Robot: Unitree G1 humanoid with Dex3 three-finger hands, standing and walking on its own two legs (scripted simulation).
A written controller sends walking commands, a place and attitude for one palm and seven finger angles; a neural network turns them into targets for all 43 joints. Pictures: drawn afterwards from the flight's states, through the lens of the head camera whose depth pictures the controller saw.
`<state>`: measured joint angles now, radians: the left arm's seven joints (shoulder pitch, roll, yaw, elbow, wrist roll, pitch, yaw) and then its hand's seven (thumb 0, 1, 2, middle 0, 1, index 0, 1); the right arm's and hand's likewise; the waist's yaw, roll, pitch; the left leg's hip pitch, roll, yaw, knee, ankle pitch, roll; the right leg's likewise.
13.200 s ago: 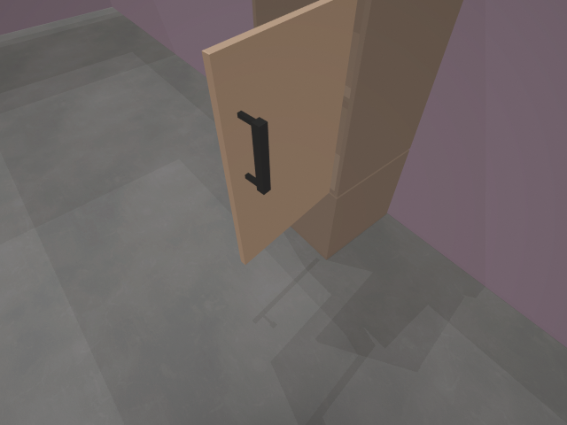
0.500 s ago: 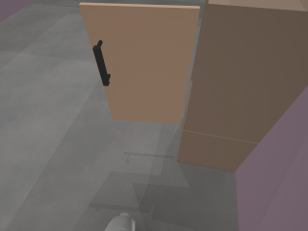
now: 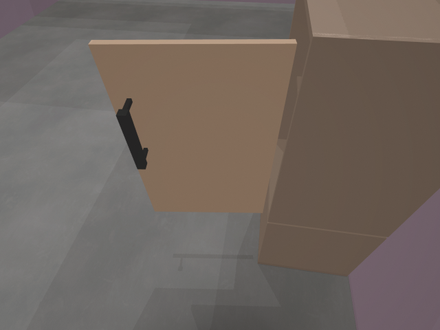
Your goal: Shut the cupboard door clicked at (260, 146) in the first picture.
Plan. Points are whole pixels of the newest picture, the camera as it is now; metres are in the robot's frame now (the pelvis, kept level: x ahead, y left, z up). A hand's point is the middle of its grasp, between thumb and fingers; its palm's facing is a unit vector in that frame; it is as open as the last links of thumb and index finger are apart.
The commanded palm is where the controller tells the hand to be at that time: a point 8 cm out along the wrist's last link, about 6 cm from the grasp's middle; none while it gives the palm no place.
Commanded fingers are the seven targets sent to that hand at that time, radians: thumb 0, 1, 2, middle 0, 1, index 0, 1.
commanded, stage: come to a stop and stand still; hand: left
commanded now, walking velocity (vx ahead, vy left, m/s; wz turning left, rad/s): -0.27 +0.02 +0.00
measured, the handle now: (135, 135) +0.50 +0.23 +0.05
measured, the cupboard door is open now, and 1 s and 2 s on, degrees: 97 97 97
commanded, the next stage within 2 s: look again from close up in 1.24 s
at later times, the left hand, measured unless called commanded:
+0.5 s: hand out of the picture +0.05 +0.20 -0.17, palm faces +0.04 -0.96 -0.27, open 7.4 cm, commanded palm none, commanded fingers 0.00 0.90 0.90 -0.20 -0.30 -0.20 -0.30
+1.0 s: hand out of the picture -0.05 +0.21 -0.17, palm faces +0.05 -0.98 -0.22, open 7.4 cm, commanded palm none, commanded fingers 0.00 0.90 0.90 -0.20 -0.30 -0.20 -0.30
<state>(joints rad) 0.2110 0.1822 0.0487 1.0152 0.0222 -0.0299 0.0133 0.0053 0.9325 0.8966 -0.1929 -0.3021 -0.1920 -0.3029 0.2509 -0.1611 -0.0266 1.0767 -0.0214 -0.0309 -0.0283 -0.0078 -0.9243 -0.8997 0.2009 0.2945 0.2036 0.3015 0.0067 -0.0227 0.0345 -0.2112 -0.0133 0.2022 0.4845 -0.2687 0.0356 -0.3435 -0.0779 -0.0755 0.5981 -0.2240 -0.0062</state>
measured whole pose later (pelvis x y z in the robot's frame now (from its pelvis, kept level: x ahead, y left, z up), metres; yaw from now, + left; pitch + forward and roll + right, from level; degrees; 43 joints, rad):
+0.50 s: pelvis +0.00 +0.00 -0.01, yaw +1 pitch +1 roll +1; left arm 0.23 0.20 0.02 0.96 0.02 0.03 0.03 0.00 0.91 0.90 -0.20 -0.30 -0.20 -0.30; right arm 0.23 -0.16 -0.05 1.00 -0.02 0.03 -0.03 0.00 -0.90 -0.90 0.20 0.29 0.20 0.30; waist 0.00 0.00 0.04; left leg -0.30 0.02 0.15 0.60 -0.32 0.02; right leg -0.28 -0.03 -0.02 0.63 -0.34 -0.02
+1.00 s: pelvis -0.07 +0.02 +0.00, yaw +1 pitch -1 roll -1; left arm 0.32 0.18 0.01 0.95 0.03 0.02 0.03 0.00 0.91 0.90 -0.20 -0.30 -0.20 -0.30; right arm 0.19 -0.18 -0.03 0.96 -0.02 0.03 0.00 0.00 -0.90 -0.90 0.20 0.29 0.20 0.30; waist 0.01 0.01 0.04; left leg -0.33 -0.03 0.07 0.53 -0.19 0.07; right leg -0.28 -0.02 -0.03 0.53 -0.24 0.01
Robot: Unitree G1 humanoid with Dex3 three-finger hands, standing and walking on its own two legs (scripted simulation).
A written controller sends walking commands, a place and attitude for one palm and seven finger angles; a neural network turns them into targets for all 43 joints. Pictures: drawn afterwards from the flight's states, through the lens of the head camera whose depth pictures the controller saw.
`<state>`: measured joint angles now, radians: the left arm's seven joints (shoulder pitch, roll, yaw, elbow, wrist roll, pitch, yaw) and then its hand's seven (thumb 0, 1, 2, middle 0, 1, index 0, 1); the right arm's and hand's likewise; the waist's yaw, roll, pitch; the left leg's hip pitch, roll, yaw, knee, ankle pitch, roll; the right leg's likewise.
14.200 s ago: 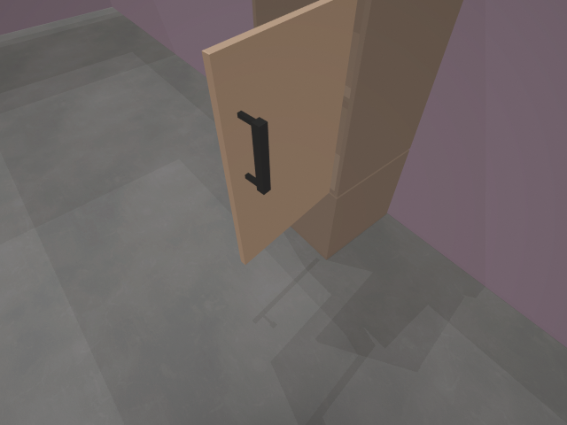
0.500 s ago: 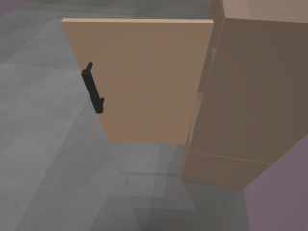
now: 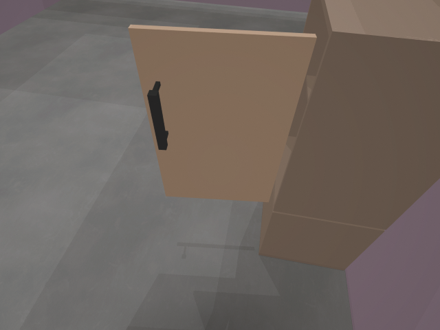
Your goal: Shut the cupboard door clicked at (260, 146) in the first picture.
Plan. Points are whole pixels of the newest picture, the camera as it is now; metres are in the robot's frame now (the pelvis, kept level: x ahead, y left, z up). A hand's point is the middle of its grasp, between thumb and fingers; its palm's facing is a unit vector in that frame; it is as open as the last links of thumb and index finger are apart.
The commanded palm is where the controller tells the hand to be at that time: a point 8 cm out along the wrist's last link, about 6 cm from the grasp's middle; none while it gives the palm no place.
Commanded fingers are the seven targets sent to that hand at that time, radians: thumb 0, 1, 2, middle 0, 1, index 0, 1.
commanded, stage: come to a stop and stand still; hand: left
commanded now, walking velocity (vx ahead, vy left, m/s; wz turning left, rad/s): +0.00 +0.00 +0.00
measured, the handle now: (160, 117) +0.57 +0.19 +0.05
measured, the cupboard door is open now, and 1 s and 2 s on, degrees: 97 97 97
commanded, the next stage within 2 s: look again from close up in 0.24 s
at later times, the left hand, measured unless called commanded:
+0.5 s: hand out of the picture +0.00 +0.18 -0.17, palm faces -0.01 -0.98 -0.17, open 7.4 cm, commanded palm none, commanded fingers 0.00 0.90 0.90 -0.20 -0.30 -0.20 -0.30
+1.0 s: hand out of the picture +0.05 +0.18 -0.17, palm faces -0.03 -0.98 -0.20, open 7.4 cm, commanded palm none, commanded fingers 0.00 0.90 0.90 -0.20 -0.30 -0.20 -0.30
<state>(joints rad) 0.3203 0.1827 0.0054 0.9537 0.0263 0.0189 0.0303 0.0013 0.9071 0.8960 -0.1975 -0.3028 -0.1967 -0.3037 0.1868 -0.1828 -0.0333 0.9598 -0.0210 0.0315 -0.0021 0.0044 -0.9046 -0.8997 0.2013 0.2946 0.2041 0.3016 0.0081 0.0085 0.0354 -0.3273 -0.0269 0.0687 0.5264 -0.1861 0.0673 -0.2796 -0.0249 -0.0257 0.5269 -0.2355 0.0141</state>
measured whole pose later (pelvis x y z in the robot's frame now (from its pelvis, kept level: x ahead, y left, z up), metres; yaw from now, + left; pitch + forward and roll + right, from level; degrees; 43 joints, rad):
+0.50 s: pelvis +0.00 +0.01 +0.00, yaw -1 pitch +0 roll -1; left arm 0.34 0.15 0.00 1.05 0.02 0.00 0.03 0.00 0.91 0.90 -0.20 -0.30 -0.20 -0.30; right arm 0.27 -0.15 -0.03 1.11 -0.01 0.01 -0.01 0.01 -0.91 -0.90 0.20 0.29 0.20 0.30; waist -0.01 -0.01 0.03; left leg -0.31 -0.04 0.10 0.46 -0.16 0.08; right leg -0.28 -0.04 0.01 0.48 -0.21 0.03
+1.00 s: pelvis +0.04 +0.01 +0.01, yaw -2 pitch -1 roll +0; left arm 0.29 0.16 -0.01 1.08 0.02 -0.02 0.04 0.00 0.91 0.90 -0.20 -0.30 -0.20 -0.30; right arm 0.19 -0.17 -0.02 1.13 0.00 -0.01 -0.01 0.00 -0.91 -0.90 0.20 0.29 0.20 0.30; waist -0.01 -0.01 0.04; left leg -0.22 -0.04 0.10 0.41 -0.19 0.07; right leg -0.20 -0.03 0.01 0.43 -0.23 0.04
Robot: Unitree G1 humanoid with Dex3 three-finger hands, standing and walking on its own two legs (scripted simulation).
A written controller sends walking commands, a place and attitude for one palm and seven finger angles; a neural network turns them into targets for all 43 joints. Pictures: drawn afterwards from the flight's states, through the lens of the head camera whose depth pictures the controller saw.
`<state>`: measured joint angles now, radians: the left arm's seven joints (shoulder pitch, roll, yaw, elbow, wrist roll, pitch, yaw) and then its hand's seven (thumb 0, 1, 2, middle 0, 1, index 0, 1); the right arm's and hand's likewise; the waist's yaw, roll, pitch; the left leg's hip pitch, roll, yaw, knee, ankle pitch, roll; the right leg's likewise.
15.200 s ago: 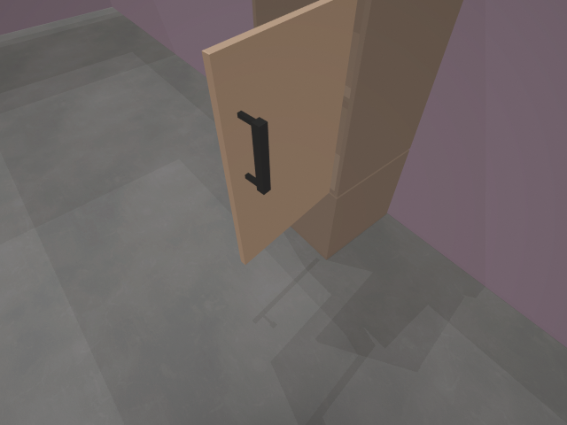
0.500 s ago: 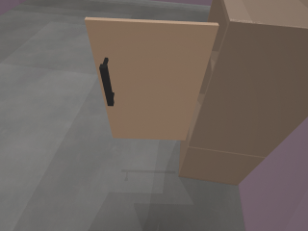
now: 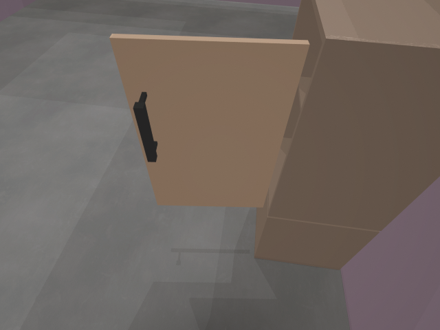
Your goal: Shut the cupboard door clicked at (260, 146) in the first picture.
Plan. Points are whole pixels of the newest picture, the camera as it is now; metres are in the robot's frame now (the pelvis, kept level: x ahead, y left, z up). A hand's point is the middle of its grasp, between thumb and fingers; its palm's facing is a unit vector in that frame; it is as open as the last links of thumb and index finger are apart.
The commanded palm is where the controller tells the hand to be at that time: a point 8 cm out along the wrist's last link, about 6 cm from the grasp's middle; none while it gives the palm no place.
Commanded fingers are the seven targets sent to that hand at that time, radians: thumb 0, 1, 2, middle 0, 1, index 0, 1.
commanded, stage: shuffle to correct the standing spot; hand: left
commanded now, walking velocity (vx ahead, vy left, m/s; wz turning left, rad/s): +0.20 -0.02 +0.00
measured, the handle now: (148, 128) +0.53 +0.20 +0.04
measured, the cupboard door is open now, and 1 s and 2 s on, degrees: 97 97 97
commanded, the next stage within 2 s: come to a stop and stand still in 0.22 s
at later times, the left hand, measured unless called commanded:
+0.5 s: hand out of the picture +0.06 +0.16 -0.19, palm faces +0.04 -0.98 -0.17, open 7.4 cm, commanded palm none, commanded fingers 0.00 0.90 0.90 -0.20 -0.30 -0.20 -0.30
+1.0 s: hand (150, 310) +0.19 +0.16 -0.18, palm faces +0.00 -0.97 -0.23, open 7.4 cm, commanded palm none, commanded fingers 0.00 0.90 0.90 -0.20 -0.30 -0.20 -0.30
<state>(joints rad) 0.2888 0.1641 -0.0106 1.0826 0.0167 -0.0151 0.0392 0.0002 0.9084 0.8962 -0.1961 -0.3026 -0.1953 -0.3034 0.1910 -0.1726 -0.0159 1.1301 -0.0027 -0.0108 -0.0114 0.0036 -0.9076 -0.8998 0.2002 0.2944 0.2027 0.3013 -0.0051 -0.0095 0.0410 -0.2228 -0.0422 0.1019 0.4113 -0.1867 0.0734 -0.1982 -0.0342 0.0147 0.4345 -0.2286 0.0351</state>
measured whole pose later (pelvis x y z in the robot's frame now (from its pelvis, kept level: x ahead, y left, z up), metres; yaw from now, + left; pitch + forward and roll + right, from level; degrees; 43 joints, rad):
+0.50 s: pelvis +0.09 +0.00 -0.01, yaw +0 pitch +1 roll -1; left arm 0.34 0.13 0.01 1.10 0.01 -0.01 0.05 0.00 0.91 0.90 -0.20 -0.30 -0.20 -0.30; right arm 0.23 -0.15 -0.01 1.13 0.00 -0.02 -0.04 0.00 -0.91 -0.90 0.20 0.29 0.20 0.30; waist 0.00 -0.01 0.05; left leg -0.16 -0.02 0.10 0.55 -0.36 0.06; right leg -0.17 -0.02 0.00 0.61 -0.34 0.02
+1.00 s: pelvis +0.11 -0.02 -0.02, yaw -1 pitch -2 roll +0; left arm 0.20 0.17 0.01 0.99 0.01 0.01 0.03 0.00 0.91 0.90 -0.20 -0.30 -0.20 -0.30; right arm 0.23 -0.18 -0.03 0.97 -0.01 -0.02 -0.03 0.01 -0.91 -0.90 0.20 0.29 0.20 0.30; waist -0.02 0.02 0.04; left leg -0.15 -0.01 0.06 0.61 -0.42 0.04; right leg -0.29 -0.03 -0.01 0.63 -0.31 0.02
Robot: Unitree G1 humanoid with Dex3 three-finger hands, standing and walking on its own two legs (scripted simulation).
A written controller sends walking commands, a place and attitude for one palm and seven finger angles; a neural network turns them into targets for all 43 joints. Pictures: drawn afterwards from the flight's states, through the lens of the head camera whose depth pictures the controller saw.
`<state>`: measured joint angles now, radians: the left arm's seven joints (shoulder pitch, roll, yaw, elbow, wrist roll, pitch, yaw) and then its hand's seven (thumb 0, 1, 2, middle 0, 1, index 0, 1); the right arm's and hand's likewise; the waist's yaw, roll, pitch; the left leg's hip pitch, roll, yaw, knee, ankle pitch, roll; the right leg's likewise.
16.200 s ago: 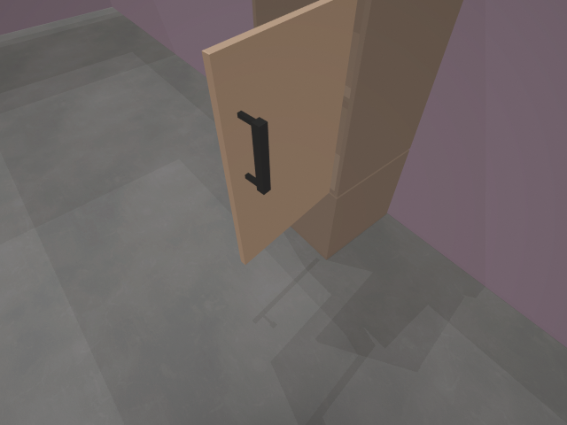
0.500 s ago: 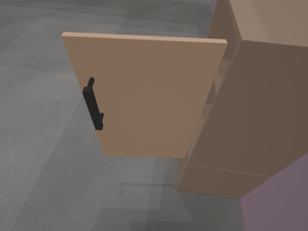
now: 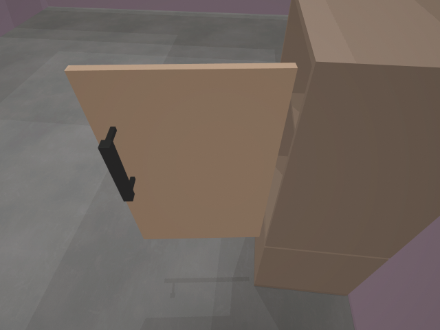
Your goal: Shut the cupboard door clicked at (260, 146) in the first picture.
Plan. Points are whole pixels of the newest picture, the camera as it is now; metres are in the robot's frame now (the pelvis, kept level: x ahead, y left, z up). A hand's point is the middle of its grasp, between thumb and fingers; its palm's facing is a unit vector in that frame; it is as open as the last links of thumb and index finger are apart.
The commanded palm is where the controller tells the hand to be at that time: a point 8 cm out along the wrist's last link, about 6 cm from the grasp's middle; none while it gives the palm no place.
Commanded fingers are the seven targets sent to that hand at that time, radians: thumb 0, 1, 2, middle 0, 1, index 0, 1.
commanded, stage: come to a stop and stand still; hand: left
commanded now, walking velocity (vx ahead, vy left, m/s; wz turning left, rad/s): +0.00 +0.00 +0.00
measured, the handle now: (120, 166) +0.42 +0.23 +0.06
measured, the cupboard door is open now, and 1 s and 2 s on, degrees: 97 97 97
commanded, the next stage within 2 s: look again from close up in 0.58 s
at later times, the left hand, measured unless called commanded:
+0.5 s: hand out of the picture +0.02 +0.16 -0.15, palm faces +0.01 -0.97 -0.25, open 7.4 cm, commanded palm none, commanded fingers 0.00 0.90 0.90 -0.20 -0.30 -0.20 -0.30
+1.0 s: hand out of the picture +0.01 +0.15 -0.15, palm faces +0.04 -0.97 -0.22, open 7.3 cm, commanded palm none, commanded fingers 0.00 0.90 0.90 -0.20 -0.30 -0.20 -0.30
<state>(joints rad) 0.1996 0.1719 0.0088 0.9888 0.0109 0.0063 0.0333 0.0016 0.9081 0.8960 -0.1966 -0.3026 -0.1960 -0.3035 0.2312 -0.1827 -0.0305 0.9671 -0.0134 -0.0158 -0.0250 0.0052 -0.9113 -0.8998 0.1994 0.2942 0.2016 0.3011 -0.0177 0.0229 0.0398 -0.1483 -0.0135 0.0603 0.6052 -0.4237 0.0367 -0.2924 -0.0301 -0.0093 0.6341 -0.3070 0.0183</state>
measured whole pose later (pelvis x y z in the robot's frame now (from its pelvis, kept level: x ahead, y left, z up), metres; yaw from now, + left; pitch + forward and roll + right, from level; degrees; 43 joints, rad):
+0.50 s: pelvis +0.00 -0.03 +0.01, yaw +1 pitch -1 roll +1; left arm 0.24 0.16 -0.01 1.08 0.00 -0.02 0.02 0.00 0.91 0.90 -0.20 -0.30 -0.20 -0.30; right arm 0.30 -0.19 0.00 1.10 -0.01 0.00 -0.03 0.00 -0.91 -0.90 0.20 0.29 0.20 0.30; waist -0.01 0.04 0.07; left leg -0.08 0.01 0.04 0.41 -0.31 -0.01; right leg -0.24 -0.01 -0.03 0.50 -0.23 -0.02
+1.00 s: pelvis -0.01 -0.03 +0.02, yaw +1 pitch -1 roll +1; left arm 0.25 0.16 0.00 1.11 0.01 -0.02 0.03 0.00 0.92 0.90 -0.20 -0.30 -0.20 -0.30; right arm 0.30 -0.14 0.01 1.14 -0.01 -0.02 -0.03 0.00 -0.91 -0.90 0.20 0.29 0.20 0.30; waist 0.00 0.02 0.05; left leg -0.08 0.00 0.04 0.41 -0.30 -0.01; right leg -0.24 -0.01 -0.04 0.48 -0.22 -0.02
